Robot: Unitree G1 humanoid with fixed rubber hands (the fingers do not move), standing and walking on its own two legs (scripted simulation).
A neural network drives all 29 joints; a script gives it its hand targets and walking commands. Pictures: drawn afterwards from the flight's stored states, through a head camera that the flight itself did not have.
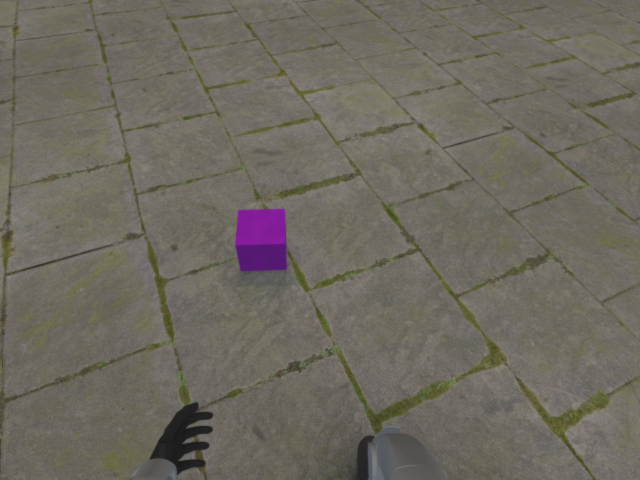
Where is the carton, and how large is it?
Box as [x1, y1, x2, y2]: [235, 209, 286, 270]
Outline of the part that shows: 238,210 235,245 241,270 286,269 284,209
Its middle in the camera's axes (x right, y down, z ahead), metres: -0.22 -0.01 +1.47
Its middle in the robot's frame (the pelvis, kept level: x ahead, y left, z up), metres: +1.02 +0.11 -0.70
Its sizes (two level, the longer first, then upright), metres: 0.176 0.170 0.164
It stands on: the floor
